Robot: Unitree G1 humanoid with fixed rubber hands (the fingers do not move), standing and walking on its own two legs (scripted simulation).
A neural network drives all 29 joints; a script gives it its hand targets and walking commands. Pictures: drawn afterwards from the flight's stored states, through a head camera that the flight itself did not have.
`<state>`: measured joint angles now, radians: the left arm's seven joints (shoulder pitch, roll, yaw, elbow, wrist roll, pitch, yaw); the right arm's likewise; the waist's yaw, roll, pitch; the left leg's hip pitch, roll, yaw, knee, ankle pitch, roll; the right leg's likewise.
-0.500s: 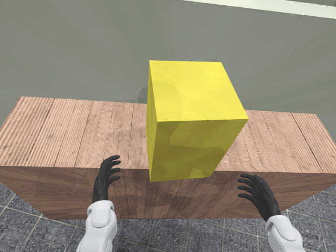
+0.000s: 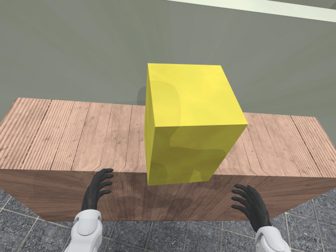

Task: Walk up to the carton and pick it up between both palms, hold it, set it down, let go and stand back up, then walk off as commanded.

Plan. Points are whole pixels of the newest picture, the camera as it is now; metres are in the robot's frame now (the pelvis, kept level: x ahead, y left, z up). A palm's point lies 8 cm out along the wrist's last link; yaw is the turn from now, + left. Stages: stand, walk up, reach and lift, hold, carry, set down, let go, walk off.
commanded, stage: set down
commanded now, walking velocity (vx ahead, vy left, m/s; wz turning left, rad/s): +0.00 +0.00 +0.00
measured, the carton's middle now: (181, 129) +0.43 -0.02 +0.01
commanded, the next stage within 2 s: let go in 0.88 s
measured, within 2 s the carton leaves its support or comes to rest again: neither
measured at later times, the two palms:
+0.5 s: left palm (81, 212) +0.20 +0.21 -0.06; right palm (249, 227) +0.19 -0.20 -0.05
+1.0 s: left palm (69, 217) +0.20 +0.24 -0.07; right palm (241, 234) +0.18 -0.18 -0.07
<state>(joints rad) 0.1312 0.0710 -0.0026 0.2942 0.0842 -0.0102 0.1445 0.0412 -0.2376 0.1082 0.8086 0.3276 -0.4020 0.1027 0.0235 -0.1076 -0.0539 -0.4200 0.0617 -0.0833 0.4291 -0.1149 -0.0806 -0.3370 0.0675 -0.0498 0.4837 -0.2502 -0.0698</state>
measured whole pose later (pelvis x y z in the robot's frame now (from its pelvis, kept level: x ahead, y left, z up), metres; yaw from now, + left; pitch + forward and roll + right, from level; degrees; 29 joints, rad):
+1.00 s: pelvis +0.01 +0.00 +0.00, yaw +0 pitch +4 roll +0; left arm 0.15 0.25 0.03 0.37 0.06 0.14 -0.03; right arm 0.12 -0.10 0.11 0.79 0.14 -0.30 -0.08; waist 0.02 -0.12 -0.02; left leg -0.37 0.05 -0.08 0.42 -0.12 -0.08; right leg -0.29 0.05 -0.05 0.48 -0.27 -0.06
